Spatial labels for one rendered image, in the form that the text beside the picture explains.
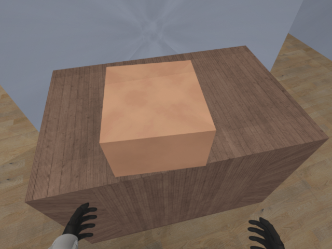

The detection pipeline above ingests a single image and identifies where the pedestal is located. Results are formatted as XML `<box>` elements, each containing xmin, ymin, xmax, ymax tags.
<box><xmin>24</xmin><ymin>46</ymin><xmax>329</xmax><ymax>244</ymax></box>

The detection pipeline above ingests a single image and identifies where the robot left hand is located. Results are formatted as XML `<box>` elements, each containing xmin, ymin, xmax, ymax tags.
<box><xmin>62</xmin><ymin>202</ymin><xmax>97</xmax><ymax>241</ymax></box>

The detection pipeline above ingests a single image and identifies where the carton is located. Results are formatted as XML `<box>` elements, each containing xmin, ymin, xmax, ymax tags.
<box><xmin>99</xmin><ymin>60</ymin><xmax>216</xmax><ymax>177</ymax></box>

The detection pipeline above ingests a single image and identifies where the left robot forearm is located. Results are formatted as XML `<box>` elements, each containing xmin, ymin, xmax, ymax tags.
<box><xmin>48</xmin><ymin>234</ymin><xmax>78</xmax><ymax>249</ymax></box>

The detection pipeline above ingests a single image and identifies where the robot right hand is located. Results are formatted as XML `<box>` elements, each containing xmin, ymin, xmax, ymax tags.
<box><xmin>248</xmin><ymin>217</ymin><xmax>285</xmax><ymax>249</ymax></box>

